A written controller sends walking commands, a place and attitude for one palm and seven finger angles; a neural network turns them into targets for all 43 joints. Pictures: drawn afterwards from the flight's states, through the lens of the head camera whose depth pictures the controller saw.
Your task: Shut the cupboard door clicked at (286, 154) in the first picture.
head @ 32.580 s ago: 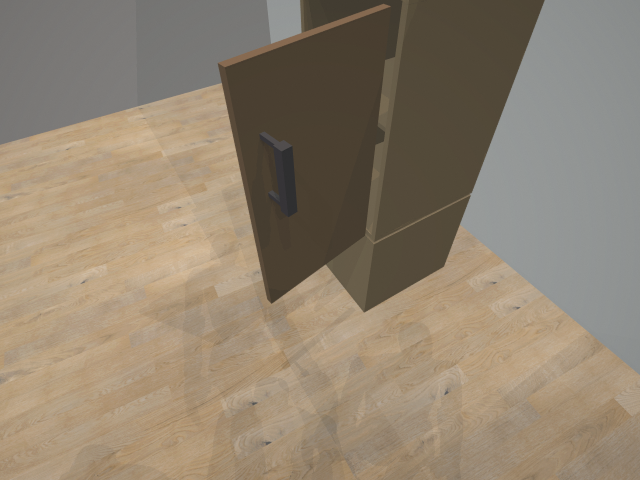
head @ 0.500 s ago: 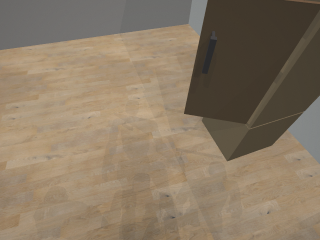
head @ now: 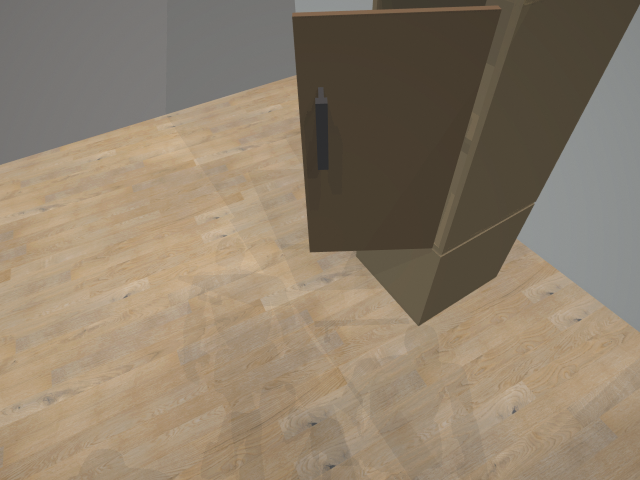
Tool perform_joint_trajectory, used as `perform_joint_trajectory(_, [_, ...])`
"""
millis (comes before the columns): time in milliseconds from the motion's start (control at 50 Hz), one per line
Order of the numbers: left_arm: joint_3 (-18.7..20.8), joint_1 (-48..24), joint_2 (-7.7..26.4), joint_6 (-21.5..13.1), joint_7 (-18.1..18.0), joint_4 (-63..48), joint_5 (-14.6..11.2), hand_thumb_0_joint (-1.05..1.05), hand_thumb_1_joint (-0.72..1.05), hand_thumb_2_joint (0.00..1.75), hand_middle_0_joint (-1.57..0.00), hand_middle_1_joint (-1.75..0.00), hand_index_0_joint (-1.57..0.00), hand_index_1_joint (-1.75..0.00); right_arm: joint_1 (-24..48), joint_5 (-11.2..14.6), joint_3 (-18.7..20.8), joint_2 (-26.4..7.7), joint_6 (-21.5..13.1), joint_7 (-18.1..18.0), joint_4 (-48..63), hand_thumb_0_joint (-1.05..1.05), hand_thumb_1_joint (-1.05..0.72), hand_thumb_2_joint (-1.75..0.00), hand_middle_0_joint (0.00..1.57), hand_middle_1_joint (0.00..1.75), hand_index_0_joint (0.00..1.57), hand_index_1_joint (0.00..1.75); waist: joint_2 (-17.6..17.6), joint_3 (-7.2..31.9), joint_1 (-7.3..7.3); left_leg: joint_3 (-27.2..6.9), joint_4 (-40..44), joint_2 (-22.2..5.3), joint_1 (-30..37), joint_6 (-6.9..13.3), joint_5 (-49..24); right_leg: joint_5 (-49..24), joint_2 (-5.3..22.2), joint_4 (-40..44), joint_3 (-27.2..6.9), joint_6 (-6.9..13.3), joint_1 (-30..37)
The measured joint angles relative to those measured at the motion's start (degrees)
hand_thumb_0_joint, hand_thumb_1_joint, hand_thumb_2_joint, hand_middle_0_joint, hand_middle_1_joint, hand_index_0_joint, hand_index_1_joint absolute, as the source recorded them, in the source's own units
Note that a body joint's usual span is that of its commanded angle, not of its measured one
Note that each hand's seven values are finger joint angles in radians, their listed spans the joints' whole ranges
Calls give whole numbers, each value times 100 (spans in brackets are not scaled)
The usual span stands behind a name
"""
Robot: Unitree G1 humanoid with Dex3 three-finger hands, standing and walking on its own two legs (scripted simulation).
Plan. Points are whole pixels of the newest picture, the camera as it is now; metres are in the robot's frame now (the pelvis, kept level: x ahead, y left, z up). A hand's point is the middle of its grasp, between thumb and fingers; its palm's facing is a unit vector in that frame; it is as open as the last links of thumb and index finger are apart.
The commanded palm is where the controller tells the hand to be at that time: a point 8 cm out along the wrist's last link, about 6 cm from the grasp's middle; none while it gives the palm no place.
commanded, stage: take the last steps up to it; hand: left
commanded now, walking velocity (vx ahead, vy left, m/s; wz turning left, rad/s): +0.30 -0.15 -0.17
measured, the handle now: (322, 129) +0.71 +0.01 +0.06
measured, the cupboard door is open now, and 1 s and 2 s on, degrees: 59 59 59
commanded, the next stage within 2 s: come to a stop and stand still in 0.52 s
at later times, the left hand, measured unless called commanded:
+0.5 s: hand (219, 445) +0.21 +0.17 -0.17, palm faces -0.06 -0.99 -0.16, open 7.3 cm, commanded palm none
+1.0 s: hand (286, 340) +0.38 +0.08 -0.16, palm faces -0.03 -0.98 -0.21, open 7.2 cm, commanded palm none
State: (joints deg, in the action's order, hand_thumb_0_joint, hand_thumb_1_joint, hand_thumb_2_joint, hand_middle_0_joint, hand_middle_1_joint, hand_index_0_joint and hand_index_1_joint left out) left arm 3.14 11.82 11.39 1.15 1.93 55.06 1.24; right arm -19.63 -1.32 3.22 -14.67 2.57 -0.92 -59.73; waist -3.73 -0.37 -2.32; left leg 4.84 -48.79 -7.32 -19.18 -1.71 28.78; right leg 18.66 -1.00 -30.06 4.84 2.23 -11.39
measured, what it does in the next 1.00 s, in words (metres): walks ahead: left foot, then right foot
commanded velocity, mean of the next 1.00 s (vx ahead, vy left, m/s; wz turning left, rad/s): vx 0.03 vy -0.01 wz -0.05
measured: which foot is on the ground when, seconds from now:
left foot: up 0.00-0.30, down 0.32-0.72, up 0.74-1.00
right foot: down 0.00-0.32, up 0.34-0.70, down 0.72-1.00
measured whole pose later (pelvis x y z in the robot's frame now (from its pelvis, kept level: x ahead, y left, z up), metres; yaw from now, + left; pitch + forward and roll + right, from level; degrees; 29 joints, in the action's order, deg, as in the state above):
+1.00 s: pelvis +0.26 -0.09 +0.01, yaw -3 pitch +1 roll +1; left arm 1.7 5.5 8.3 0.3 -2.3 54.9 1.2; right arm -9.0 -0.3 3.7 -13.6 4.5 -0.8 -56.5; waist -0.3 -6.1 -0.2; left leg 1.5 -61.9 0.9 -26.6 -3.8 27.8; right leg 9.8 5.6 -28.3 5.3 -1.0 -18.9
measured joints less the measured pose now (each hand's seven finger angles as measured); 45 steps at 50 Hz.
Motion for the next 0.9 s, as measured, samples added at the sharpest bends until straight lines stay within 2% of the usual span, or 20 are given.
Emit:
perform_joint_trajectory(40, [-16,140,-61,-67,-70,24,-10,1,91,90,-20,-30,-20,-30,41,-11,25,-28,36,19,-65,1,-90,-90,20,30,20,30,56,54,52,-85,-808,112,-424,-2,-125,28,-30,247,-18,63,210])
perform_joint_trajectory(100, [-51,346,-105,-144,-132,160,-21,0,91,90,-20,-30,-20,-30,210,-39,37,-9,-27,64,40,1,-91,-90,20,30,20,30,192,36,48,-45,-1159,138,-907,-76,-592,-74,-73,689,-65,85,533])
perform_joint_trajectory(180, [-118,518,-161,-203,-144,400,-20,0,91,90,-20,-30,-20,-30,515,-39,29,80,-131,96,261,1,-91,-90,20,30,20,30,289,-94,34,10,-597,96,-1207,-139,-1009,-37,-182,1020,-61,104,878])
perform_joint_trajectory(280, [-135,707,-174,-187,-141,630,-9,1,91,90,-20,-30,-21,-30,875,-21,-51,260,-257,83,413,1,-91,-90,20,30,20,30,440,-266,163,160,735,187,-932,-34,-1209,401,-263,870,-99,66,1209])
perform_joint_trajectory(300, [-130,761,-165,-171,-135,669,-27,1,91,90,-20,-30,-21,-30,915,-27,-75,287,-316,72,447,1,-91,-90,20,30,20,30,485,-285,176,226,1093,249,-742,-7,-1413,601,-243,628,-125,48,1205])
perform_joint_trajectory(320, [-116,814,-159,-148,-131,704,-50,1,91,90,-20,-30,-21,-30,951,-49,-97,308,-392,53,477,1,-90,-90,20,30,20,30,518,-293,179,261,1278,279,-610,147,-1742,829,-222,151,-161,47,1075])
perform_joint_trajectory(360, [-109,791,-106,-44,-107,756,-76,1,91,90,-20,-30,-21,-30,1021,-87,-151,388,-496,3,516,1,-90,-90,20,30,20,30,636,-342,195,413,949,262,-564,397,-1567,1113,-170,-1664,-332,69,389])
perform_joint_trajectory(400, [-79,693,-33,40,-75,751,-28,1,91,90,-20,-30,-20,-30,973,-83,-197,459,-514,-35,537,0,-90,-90,20,30,20,30,693,-343,190,534,990,234,-339,435,-1310,932,-109,-3159,-412,56,-349])
perform_joint_trajectory(420, [-51,601,1,66,-54,723,-2,1,91,90,-20,-30,-20,-30,912,-79,-204,485,-517,-57,530,0,-90,-90,20,30,20,30,684,-345,174,545,1117,229,-211,404,-1285,738,-37,-3576,-389,21,-667])
perform_joint_trajectory(460, [4,371,64,89,-17,591,33,1,91,90,-20,-30,-20,-30,767,-75,-212,522,-529,-94,449,0,-90,-90,20,30,20,30,627,-381,170,526,1463,210,56,328,-1379,379,139,-3851,-365,-74,-1187])
perform_joint_trajectory(520, [64,77,121,74,4,334,29,1,91,90,-20,-30,-20,-30,530,-71,-209,548,-491,-88,258,0,-90,-90,20,30,21,30,497,-402,187,501,1973,133,439,261,-1497,-1,401,-3336,-383,-212,-1673])
perform_joint_trajectory(580, [81,-137,155,60,9,169,13,1,91,90,-20,-30,-20,-30,300,-68,-167,550,-417,-46,110,0,-90,-90,20,30,21,30,379,-382,115,481,2303,42,744,141,-1516,-333,596,-2393,-368,-302,-1824])
perform_joint_trajectory(680, [48,-377,181,24,-6,68,9,0,91,90,-19,-30,-20,-30,2,-50,-76,511,-286,10,-41,1,-90,-90,20,30,21,30,269,-368,-82,430,2249,-127,1020,-145,-1219,-748,614,-934,-191,-379,-1508])
perform_joint_trajectory(720, [6,-378,211,-85,-42,20,1,0,91,90,-19,-30,-20,-30,-124,-18,-60,503,-229,19,-90,1,-90,-90,20,30,21,30,356,-328,-94,422,1884,-136,1013,-286,-908,-1309,597,-230,-154,-370,-1118])
perform_joint_trajectory(740, [-10,-386,189,-163,-93,35,7,0,91,90,-20,-30,-20,-30,-144,11,-55,472,-194,25,-123,1,-90,-90,20,30,21,30,379,-292,-65,369,1576,-113,914,-261,-642,-981,608,-194,-158,-356,-1042])
perform_joint_trajectory(780, [-112,-487,-24,-218,-176,122,2,0,91,90,-19,-30,-20,-30,24,89,-23,303,-70,-7,-158,1,-90,-90,20,30,20,30,124,-392,-72,-19,847,-44,635,-126,108,-562,480,-445,-83,-313,-1065])
perform_joint_trajectory(840, [-237,-598,-278,-203,-255,145,2,0,91,90,-20,-30,-20,-30,299,145,0,184,20,-63,-89,1,-91,-90,20,30,20,30,44,-526,-74,-213,-204,321,177,-87,493,-591,500,-360,-39,-290,-945])
perform_joint_trajectory(900, [-247,-656,-411,-156,-330,92,-21,0,91,90,-20,-30,-21,-30,593,154,4,159,81,-52,19,1,-91,-90,20,30,20,30,180,-605,36,-248,-1069,644,-300,-141,355,-689,573,-114,-26,-264,-810])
